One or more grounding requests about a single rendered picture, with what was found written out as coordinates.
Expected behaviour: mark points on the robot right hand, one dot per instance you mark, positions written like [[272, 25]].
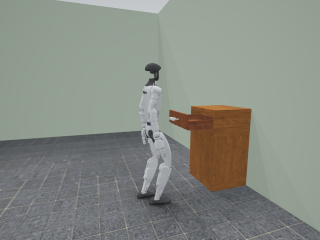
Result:
[[159, 144]]

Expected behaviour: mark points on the handle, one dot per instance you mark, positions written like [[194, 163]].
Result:
[[173, 118]]

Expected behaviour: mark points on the left robot forearm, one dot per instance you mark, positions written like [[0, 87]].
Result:
[[143, 119]]

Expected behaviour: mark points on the robot left hand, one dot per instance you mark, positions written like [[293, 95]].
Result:
[[144, 136]]

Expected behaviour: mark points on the right robot forearm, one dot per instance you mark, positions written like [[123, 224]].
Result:
[[154, 124]]

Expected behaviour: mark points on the robot right upper arm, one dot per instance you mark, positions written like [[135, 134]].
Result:
[[155, 93]]

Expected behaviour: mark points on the robot torso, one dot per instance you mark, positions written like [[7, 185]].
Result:
[[146, 101]]

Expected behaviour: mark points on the robot head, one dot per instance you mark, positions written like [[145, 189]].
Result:
[[153, 68]]

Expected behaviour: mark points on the drawer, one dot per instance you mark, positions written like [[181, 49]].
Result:
[[191, 121]]

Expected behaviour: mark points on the cabinet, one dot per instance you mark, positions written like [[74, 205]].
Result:
[[219, 156]]

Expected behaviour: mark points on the robot left upper arm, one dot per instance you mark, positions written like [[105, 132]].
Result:
[[141, 105]]

